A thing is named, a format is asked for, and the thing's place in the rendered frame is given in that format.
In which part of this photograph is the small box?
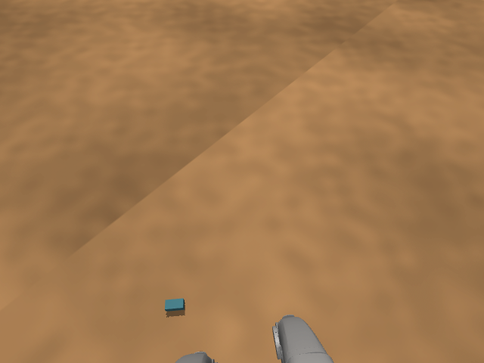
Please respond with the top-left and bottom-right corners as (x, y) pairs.
(165, 298), (185, 312)

